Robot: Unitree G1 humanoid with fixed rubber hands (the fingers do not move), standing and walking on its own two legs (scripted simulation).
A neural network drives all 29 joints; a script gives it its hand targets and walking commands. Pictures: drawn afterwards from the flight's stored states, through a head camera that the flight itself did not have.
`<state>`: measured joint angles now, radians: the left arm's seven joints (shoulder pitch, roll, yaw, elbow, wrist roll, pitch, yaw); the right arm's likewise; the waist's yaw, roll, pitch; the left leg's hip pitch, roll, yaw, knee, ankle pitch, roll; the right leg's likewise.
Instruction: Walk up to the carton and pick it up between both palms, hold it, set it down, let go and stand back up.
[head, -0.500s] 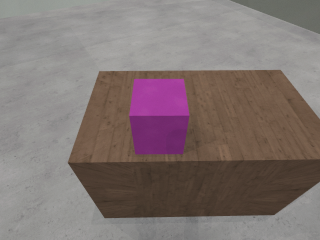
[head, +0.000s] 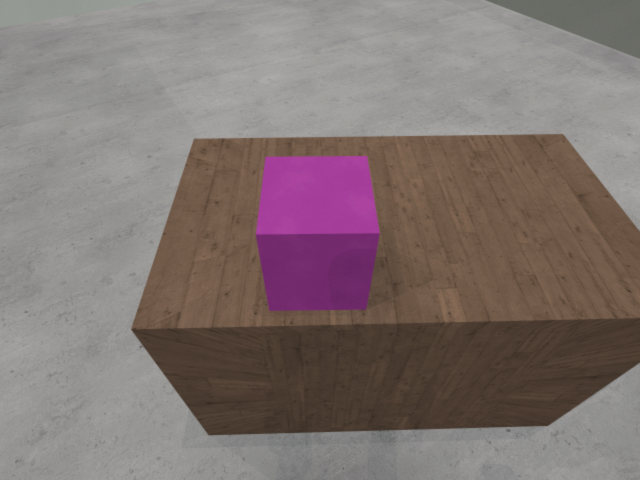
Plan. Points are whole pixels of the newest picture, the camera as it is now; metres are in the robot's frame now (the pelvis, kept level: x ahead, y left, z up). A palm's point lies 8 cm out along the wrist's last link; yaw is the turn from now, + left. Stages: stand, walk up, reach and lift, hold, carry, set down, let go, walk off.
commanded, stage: stand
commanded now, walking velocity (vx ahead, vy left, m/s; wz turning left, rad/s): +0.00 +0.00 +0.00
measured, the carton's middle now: (317, 235) +0.52 +0.04 -0.03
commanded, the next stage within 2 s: none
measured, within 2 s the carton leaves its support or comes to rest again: neither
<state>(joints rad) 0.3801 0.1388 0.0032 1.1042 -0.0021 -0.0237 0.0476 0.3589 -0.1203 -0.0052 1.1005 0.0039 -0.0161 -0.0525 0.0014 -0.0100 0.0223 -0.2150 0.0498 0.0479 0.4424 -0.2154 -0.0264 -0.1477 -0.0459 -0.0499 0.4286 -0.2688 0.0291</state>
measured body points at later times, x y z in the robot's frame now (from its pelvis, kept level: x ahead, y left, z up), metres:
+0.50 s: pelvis +0.02 +0.00 +0.00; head +0.03 +0.01 +0.45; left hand -0.01 +0.22 -0.16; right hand +0.00 -0.21 -0.16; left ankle +0.01 +0.13 -0.74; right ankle -0.03 -0.13 -0.74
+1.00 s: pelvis +0.01 +0.00 +0.00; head +0.02 +0.00 +0.45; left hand -0.02 +0.22 -0.16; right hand +0.00 -0.21 -0.16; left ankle +0.01 +0.13 -0.74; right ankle -0.03 -0.13 -0.74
